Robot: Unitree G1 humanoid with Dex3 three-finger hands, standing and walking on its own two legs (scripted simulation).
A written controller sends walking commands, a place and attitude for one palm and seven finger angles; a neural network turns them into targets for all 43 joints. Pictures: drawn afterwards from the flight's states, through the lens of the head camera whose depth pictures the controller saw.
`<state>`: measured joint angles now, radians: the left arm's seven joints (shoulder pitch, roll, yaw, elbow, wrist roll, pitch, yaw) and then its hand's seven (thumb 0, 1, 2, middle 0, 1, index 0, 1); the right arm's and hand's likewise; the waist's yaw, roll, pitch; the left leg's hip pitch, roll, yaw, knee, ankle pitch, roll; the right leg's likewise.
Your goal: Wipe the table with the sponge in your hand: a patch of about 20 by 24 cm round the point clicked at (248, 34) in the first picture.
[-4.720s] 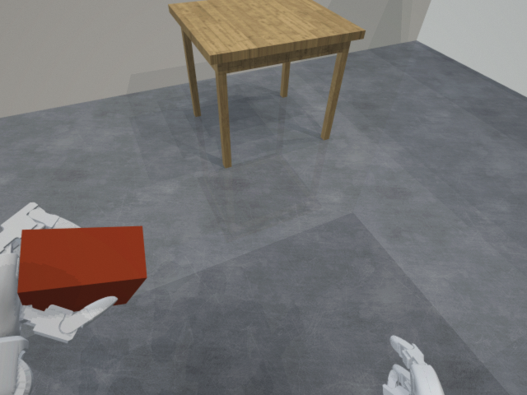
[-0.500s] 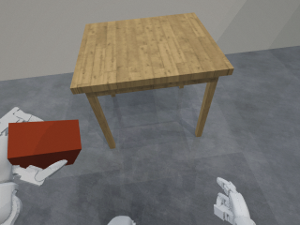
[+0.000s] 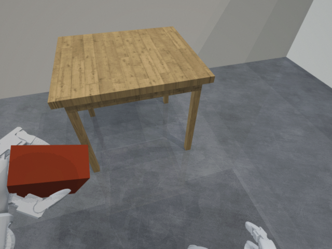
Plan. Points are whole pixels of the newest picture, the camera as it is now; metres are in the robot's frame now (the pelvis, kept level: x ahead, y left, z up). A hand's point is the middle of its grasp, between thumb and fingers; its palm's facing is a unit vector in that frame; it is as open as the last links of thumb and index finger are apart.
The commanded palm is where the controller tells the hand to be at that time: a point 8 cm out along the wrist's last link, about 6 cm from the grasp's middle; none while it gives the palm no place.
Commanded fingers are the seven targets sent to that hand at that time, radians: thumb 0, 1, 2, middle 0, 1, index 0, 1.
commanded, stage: take the last steps up to it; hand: left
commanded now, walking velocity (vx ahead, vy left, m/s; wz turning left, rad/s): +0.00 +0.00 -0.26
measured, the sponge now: (59, 173) +0.21 +0.22 +0.15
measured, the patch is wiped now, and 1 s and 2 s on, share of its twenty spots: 0.00 0.00 0.00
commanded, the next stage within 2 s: none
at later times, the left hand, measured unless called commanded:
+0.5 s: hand (57, 168) +0.21 +0.21 +0.18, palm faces +0.35 -0.80 -0.49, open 10.3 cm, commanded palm +0.16 +0.25 +0.18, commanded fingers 0.00 0.10 1.30 -1.20 -1.60 -1.20 -1.60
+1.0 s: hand (72, 135) +0.29 +0.22 +0.16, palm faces +0.37 -0.78 -0.50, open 10.3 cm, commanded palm +0.23 +0.26 +0.18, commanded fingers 0.00 0.10 1.30 -1.20 -1.60 -1.20 -1.60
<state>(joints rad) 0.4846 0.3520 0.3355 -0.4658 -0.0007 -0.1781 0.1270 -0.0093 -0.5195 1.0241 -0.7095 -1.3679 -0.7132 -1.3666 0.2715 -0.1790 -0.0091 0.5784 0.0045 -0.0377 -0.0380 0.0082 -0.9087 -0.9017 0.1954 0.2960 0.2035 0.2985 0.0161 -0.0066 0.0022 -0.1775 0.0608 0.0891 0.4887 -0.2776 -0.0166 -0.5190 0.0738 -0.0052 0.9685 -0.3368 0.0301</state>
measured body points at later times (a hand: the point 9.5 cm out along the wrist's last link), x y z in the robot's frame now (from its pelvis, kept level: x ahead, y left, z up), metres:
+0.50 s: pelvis -0.01 -0.02 +0.00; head +0.02 -0.02 +0.45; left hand +0.18 +0.25 +0.20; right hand +0.11 -0.32 -0.09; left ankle +0.01 +0.11 -0.73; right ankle +0.00 -0.14 -0.74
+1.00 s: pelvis +0.08 -0.02 +0.00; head +0.11 -0.05 +0.45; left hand +0.26 +0.26 +0.19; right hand +0.24 -0.24 -0.12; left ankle +0.05 +0.12 -0.64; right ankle +0.07 -0.10 -0.74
